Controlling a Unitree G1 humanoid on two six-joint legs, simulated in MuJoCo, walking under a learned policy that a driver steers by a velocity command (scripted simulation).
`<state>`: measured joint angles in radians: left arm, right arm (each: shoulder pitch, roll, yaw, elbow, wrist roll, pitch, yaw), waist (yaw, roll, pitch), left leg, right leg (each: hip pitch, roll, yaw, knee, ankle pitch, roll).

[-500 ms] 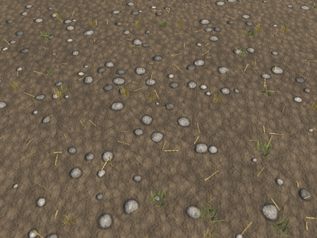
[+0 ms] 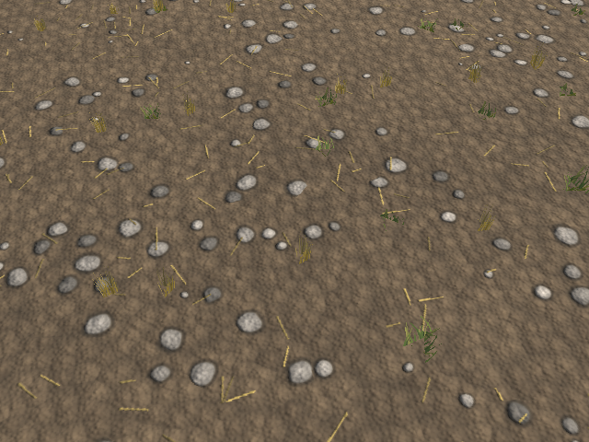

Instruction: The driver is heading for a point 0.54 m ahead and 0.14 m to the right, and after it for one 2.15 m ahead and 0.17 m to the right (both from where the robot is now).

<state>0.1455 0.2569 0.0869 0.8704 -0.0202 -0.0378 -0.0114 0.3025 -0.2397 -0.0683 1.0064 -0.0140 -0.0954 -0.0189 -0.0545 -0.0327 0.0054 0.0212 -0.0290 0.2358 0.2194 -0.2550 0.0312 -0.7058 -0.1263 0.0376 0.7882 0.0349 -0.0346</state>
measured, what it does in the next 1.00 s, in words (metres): walks ahead: right foot, then left foot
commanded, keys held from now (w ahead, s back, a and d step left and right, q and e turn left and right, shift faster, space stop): w+e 0.46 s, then w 0.08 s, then no key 0.04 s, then q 0.42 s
